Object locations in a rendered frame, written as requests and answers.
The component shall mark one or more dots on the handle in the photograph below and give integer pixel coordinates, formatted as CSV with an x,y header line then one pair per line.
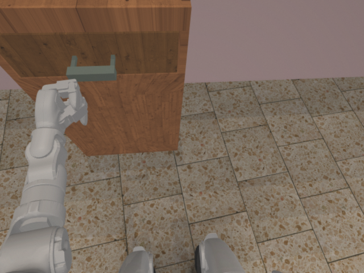
x,y
92,73

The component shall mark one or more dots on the robot left thigh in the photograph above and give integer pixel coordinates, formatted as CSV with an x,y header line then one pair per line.
x,y
138,262

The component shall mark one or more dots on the left robot upper arm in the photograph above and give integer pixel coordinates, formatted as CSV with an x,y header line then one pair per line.
x,y
45,250

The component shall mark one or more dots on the drawer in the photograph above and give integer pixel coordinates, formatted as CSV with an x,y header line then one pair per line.
x,y
49,54

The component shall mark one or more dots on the left robot hand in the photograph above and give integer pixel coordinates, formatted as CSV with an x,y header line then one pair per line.
x,y
51,111

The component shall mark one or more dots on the cabinet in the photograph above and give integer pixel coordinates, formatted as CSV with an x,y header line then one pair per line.
x,y
135,113

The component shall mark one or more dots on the robot right thigh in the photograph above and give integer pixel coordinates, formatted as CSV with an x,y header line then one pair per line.
x,y
217,257

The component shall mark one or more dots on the robot thigh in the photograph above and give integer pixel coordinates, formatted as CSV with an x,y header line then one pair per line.
x,y
217,257
138,262

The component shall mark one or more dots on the left robot forearm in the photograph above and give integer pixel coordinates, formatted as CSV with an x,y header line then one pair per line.
x,y
42,203

